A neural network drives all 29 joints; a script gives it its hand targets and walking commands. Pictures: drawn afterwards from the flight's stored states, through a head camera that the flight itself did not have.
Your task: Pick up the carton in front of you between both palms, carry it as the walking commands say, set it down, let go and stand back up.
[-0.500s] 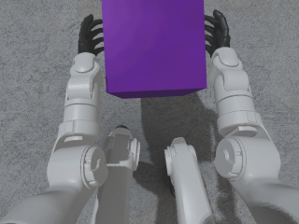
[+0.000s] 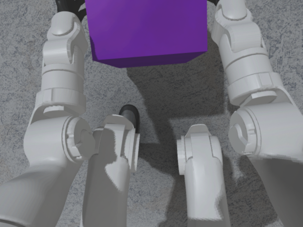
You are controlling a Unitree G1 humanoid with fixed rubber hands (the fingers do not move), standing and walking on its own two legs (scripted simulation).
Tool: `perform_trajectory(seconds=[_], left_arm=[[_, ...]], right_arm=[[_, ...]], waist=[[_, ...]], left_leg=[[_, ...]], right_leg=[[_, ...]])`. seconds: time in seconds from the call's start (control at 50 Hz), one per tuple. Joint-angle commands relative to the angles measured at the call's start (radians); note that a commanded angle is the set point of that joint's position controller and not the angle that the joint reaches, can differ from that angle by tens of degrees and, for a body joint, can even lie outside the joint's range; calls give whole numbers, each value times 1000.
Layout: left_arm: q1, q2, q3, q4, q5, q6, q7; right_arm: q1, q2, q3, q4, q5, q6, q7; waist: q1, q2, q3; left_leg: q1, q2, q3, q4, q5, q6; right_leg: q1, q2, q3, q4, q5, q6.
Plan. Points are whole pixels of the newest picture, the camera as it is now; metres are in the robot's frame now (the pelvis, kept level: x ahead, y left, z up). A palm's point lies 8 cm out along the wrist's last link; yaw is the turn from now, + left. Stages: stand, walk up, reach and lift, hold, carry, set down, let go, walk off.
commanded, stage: set down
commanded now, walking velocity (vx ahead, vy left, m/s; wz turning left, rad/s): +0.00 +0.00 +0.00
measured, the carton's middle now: (148, 18) +0.53 +0.09 -0.26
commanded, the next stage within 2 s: none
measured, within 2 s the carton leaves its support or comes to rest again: rests again in 1.00 s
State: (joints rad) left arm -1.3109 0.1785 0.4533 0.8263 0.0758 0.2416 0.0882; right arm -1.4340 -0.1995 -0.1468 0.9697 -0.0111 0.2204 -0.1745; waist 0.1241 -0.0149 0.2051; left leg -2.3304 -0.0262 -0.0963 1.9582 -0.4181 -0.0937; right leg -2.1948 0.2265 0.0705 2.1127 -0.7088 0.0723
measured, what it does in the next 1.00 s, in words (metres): stands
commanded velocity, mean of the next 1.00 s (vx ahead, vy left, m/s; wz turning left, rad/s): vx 0.00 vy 0.00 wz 0.00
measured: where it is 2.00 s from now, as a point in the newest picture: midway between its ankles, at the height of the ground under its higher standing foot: (158, 155)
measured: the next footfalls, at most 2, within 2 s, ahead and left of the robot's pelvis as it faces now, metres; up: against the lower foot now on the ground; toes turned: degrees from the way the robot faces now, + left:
none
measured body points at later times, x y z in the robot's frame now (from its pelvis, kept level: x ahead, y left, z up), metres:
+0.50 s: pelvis -0.01 +0.00 -0.02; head +0.37 +0.01 +0.23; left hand +0.51 +0.25 -0.19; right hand +0.56 -0.06 -0.20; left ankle +0.14 +0.15 -0.37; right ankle +0.07 -0.11 -0.37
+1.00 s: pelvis -0.01 +0.00 -0.02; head +0.37 +0.00 +0.21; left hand +0.52 +0.25 -0.20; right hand +0.57 -0.06 -0.21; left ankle +0.14 +0.15 -0.37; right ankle +0.07 -0.11 -0.37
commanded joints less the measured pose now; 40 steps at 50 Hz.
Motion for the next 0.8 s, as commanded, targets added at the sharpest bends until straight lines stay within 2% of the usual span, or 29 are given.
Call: perform_trajectory(seconds=[0.0, 0.12, 0.32, 0.54, 0.66, 0.78], left_arm=[[-602, -836, -383, -85, -118, -47, -273], [-550, -816, -317, -15, -84, -45, -303], [-565, -757, -267, 23, -69, -68, -291], [-548, -683, -204, 108, -40, -79, -291], [-530, -636, -175, 137, -26, -80, -289], [-487, -577, -127, 177, 3, -75, -287]], right_arm=[[-597, 933, 342, -183, 93, -62, 244], [-536, 924, 288, -108, 41, -55, 251], [-560, 836, 234, -64, 28, -73, 269], [-492, 730, 154, 21, -52, -71, 284], [-434, 675, 109, 62, -105, -60, 292], [-379, 623, 66, 101, -156, -46, 297]], waist=[[67, -203, -1310], [64, -221, -1157], [64, -175, -1002], [26, -142, -824], [-6, -132, -737], [-19, -145, -657]], left_leg=[[825, -42, 188, 26, 487, 50], [665, -35, 189, 33, 391, 56], [668, -36, 173, 42, 351, 66], [614, -46, 159, 46, 269, 67], [581, -46, 150, 48, 223, 65], [524, -50, 149, 51, 173, 65]], right_leg=[[448, -60, -108, -227, 551, -21], [381, -69, -82, -231, 525, -30], [224, -59, -91, -212, 372, -50], [149, -71, -86, -202, 283, -63], [144, -79, -81, -195, 260, -70], [146, -86, -73, -195, 240, -76]])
